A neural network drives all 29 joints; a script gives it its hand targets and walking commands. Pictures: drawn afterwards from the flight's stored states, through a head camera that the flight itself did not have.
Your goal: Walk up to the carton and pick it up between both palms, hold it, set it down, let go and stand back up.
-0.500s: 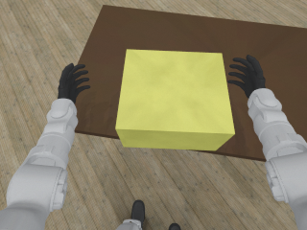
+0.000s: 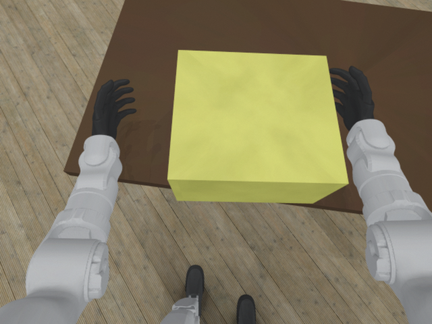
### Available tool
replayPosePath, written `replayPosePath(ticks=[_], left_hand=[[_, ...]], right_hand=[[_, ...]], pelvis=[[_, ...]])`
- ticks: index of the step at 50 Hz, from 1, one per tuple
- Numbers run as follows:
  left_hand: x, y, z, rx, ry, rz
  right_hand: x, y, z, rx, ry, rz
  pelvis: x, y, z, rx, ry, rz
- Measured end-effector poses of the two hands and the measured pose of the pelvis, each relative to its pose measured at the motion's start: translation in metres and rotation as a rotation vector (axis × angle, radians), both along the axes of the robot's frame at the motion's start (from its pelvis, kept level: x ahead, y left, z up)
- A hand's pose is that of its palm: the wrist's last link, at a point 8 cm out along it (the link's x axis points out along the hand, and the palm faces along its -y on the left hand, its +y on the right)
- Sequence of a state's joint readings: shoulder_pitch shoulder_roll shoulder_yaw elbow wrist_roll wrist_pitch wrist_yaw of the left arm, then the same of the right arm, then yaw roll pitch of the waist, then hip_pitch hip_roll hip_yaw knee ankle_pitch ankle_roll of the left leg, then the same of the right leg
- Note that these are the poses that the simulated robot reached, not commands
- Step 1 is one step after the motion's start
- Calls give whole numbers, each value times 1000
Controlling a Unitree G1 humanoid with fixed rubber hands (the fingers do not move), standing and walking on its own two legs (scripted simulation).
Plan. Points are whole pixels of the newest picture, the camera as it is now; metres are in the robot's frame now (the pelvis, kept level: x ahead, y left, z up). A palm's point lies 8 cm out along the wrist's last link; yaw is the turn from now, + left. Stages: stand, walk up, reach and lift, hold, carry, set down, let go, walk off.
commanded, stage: reach and lift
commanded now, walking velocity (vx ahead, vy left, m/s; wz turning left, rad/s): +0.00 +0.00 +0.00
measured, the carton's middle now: (249, 130) +0.46 +0.00 -0.02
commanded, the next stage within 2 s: none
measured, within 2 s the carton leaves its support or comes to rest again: neither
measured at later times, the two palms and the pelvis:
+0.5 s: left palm (148, 130) +0.43 +0.19 +0.00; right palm (351, 121) +0.48 -0.17 +0.02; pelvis +0.02 -0.02 +0.01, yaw +0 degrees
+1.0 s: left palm (146, 130) +0.43 +0.19 +0.00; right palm (352, 124) +0.47 -0.17 +0.02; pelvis +0.02 -0.03 +0.01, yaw +4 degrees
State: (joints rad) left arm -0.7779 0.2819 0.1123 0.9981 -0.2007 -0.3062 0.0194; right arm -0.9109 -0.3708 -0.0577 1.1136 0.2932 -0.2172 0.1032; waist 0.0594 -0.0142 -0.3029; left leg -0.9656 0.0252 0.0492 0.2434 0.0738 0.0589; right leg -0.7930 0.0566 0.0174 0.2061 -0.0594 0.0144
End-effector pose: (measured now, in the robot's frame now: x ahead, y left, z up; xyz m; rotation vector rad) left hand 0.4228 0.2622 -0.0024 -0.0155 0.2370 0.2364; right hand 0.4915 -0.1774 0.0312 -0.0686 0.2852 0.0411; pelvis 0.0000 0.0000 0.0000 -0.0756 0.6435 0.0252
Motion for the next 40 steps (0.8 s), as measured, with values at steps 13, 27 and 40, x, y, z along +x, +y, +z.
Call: replayPosePath(ticks=[13,27,40], left_hand=[[6,-64,1,24,-11,-129],[4,-75,0,24,21,-44],[3,-73,0,44,30,-63]], right_hand=[[-1,2,-6,-12,-29,13],[-9,5,-11,-7,-57,-35],[-14,6,-9,-59,-60,-30]], pelvis=[[15,4,5,10,-28,11],[19,-22,8,33,-63,-21],[15,-30,11,39,-125,13]])
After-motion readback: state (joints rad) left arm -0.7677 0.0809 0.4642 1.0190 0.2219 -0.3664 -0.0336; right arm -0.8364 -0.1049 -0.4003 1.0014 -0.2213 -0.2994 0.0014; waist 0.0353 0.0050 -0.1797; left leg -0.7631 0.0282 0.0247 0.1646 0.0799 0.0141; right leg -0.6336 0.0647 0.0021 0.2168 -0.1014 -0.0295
